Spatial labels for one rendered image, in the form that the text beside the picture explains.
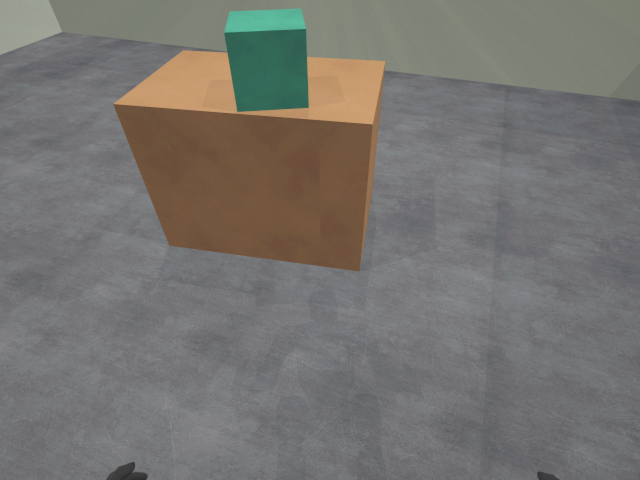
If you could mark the carton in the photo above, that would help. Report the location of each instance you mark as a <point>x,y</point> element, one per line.
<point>267,52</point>

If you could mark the pedestal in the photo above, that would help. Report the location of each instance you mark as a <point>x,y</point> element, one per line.
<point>292,185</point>

